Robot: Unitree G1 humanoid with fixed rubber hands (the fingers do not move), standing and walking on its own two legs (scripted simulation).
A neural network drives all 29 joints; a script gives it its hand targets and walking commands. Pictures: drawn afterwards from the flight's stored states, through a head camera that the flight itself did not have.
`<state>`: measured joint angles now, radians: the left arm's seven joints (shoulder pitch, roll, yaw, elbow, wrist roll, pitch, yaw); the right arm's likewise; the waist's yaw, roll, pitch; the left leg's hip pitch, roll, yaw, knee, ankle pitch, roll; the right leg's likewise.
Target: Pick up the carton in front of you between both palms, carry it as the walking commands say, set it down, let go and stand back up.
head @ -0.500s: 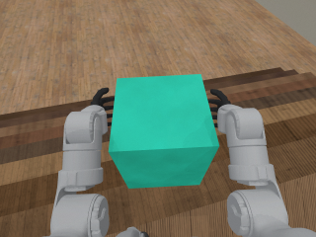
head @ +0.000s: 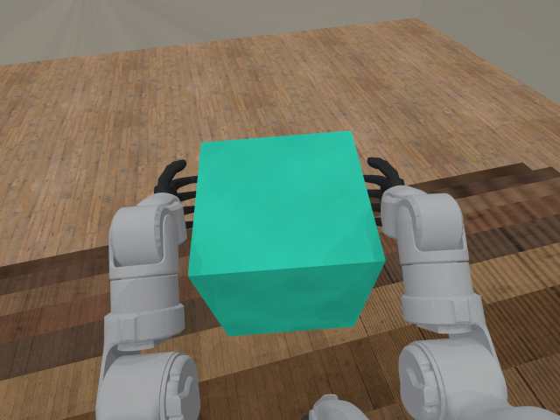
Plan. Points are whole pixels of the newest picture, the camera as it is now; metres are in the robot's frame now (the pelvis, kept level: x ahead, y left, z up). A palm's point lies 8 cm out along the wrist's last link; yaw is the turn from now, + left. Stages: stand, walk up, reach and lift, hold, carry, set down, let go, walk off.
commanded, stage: carry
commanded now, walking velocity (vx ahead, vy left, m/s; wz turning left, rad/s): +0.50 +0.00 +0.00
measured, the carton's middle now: (284, 242) +0.36 -0.03 +0.07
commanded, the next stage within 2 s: none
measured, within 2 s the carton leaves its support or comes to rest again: neither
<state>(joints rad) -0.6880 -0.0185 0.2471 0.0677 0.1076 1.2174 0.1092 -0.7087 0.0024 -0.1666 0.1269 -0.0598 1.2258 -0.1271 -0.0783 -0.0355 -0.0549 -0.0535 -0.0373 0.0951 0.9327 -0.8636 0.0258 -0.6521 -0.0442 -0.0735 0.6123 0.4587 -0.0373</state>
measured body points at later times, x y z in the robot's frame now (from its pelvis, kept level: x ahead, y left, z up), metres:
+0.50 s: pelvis +0.33 -0.12 -0.21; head +0.38 -0.14 +0.24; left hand +0.69 +0.02 -0.13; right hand +0.68 -0.28 -0.15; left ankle +0.47 -0.06 -0.91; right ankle +0.16 -0.05 -0.79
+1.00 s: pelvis +0.71 -0.28 -0.45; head +0.68 -0.29 -0.01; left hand +1.07 -0.15 -0.34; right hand +1.07 -0.44 -0.33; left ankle +0.53 -0.12 -0.93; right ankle +0.81 -0.36 -1.17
